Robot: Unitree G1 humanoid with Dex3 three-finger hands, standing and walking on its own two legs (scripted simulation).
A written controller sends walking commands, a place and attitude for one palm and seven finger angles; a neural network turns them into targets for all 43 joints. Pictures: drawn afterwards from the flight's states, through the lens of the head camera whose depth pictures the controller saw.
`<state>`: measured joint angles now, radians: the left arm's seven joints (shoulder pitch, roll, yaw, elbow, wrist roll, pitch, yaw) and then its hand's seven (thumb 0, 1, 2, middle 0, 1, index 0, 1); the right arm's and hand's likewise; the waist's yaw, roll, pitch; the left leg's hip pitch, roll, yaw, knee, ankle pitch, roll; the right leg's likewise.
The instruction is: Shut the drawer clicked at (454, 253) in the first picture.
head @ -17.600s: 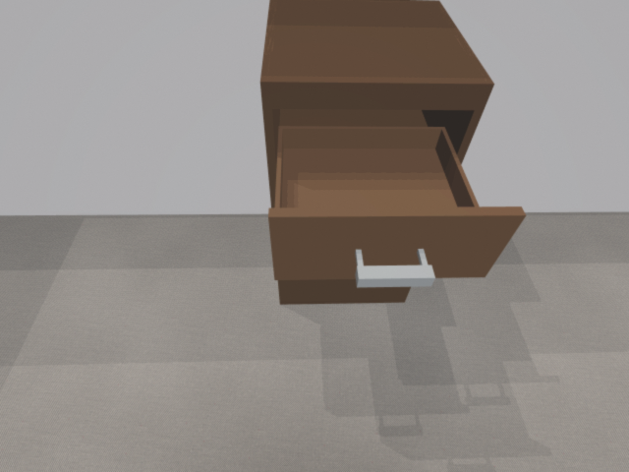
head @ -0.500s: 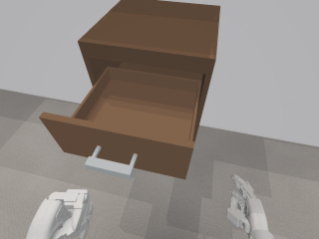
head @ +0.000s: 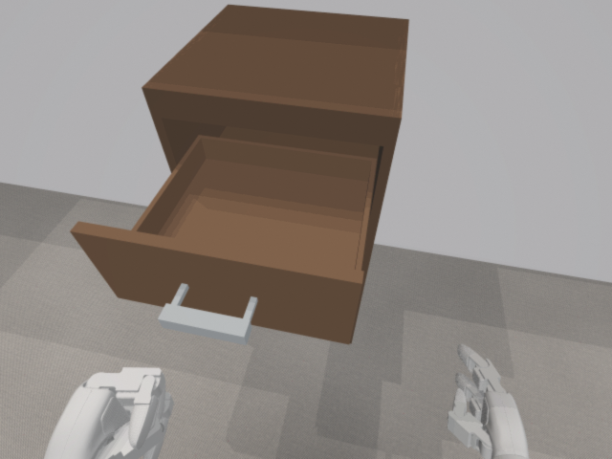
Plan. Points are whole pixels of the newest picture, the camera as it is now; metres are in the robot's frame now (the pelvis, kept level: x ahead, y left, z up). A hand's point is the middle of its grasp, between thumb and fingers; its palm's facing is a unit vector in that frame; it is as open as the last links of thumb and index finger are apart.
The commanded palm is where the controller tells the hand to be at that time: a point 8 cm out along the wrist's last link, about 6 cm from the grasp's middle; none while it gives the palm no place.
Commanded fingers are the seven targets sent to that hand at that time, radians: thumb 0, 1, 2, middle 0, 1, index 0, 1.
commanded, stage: bring the fist close to the handle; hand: left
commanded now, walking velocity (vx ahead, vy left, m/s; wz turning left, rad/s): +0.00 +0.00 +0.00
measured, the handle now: (211, 310) +0.32 +0.17 -0.01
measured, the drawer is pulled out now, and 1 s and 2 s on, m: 0.29 0.29 0.28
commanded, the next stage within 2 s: push the drawer shut in 1.44 s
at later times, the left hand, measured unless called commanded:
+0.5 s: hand (182, 407) +0.18 +0.15 +0.05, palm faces -0.12 -0.99 -0.05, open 3.3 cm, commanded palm +0.15 +0.21 +0.05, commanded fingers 0.00 0.90 0.90 -1.40 -1.60 -1.40 -1.60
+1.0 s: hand (212, 382) +0.22 +0.14 -0.01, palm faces -0.15 -0.99 -0.05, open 3.3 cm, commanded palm +0.21 +0.20 +0.00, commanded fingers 0.00 0.90 0.90 -1.40 -1.60 -1.40 -1.60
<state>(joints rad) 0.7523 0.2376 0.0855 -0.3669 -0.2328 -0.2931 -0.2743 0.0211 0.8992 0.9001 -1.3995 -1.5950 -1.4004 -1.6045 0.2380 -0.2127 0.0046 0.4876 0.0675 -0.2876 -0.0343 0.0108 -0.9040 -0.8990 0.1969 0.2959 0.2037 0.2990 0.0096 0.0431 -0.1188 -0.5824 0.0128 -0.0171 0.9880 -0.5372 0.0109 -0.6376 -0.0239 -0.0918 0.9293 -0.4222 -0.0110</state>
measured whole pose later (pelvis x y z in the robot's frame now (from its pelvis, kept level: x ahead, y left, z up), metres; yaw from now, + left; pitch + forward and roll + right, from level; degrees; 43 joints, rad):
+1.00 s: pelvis -0.01 +0.00 -0.04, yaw +0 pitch +18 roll -2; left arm 0.38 0.22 0.05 -0.05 -0.18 -0.37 -0.23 0.02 0.90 0.90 -1.40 -1.60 -1.40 -1.60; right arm 0.21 -0.23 0.02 0.48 0.03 -0.19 -0.02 0.01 -0.90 -0.90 0.20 0.30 0.21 0.30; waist -0.03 0.03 -0.15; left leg -0.93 0.01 -0.02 1.22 -0.61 0.01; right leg -0.99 -0.04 -0.09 1.16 -0.49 -0.02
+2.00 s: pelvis -0.02 +0.00 -0.05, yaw +1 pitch +20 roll -2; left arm 0.17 0.25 0.04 0.08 -0.19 -0.37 -0.24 -0.04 0.80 0.94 -1.40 -1.60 -1.40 -1.60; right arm 0.22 -0.26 0.03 0.51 0.03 -0.16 -0.03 0.01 -0.90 -0.90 0.20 0.30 0.21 0.30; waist -0.03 0.03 -0.15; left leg -1.00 0.00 -0.04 1.27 -0.61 0.01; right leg -1.05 -0.05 -0.11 1.19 -0.49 -0.02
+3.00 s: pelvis -0.02 +0.00 -0.05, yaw +0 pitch +21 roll -1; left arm -0.42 0.26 0.10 0.64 -0.14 -0.40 -0.19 -0.03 0.78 0.94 -1.40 -1.60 -1.40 -1.60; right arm 0.24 -0.26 0.03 0.60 0.02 -0.07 -0.02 0.00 -0.91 -0.90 0.20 0.30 0.21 0.30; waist -0.08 0.02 -0.13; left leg -1.02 -0.01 -0.02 1.21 -0.56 0.02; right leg -1.07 -0.05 -0.08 1.15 -0.44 -0.01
